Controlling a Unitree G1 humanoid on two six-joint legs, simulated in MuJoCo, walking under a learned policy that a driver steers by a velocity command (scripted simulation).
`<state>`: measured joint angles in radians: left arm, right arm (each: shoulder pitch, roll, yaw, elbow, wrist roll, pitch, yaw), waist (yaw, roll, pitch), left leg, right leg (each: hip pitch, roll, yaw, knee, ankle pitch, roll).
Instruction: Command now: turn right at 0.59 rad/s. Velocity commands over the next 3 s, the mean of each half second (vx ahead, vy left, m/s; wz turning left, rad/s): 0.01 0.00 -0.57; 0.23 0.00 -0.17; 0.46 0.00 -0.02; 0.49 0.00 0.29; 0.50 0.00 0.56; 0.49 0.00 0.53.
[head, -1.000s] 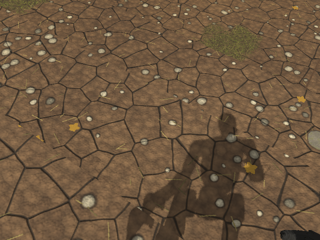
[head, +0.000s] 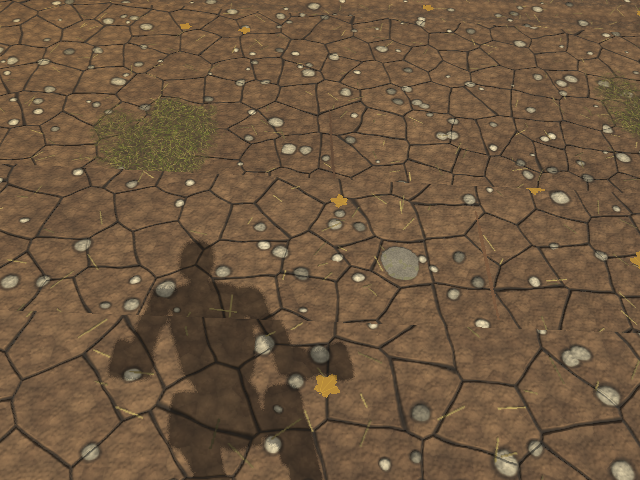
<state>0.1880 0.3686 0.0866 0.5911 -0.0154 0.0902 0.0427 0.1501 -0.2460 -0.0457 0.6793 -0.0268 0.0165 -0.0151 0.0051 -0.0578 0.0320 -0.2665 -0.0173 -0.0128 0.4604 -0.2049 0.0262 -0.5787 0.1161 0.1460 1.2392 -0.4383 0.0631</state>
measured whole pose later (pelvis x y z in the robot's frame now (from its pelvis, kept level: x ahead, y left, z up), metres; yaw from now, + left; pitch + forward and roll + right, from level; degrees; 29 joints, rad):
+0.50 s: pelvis -0.03 -0.04 +0.00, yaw -17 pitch +2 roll +2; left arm 0.23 0.30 0.05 0.59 0.01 0.05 0.03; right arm 0.12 -0.35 -0.09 0.72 -0.01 0.03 -0.03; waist 0.00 0.05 0.05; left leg -0.58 0.01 -0.02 1.11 -0.38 -0.07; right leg -0.27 0.03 0.06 0.47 -0.23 -0.04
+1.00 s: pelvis +0.05 -0.05 +0.00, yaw -20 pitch +2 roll +0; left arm 0.24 0.32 0.06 0.66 -0.01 -0.03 -0.02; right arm 0.41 -0.26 -0.03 0.79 0.01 -0.06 0.01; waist -0.05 -0.05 -0.01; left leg -0.06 -0.02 -0.01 0.32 -0.29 0.04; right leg -0.59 -0.05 0.04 0.92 -0.22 -0.01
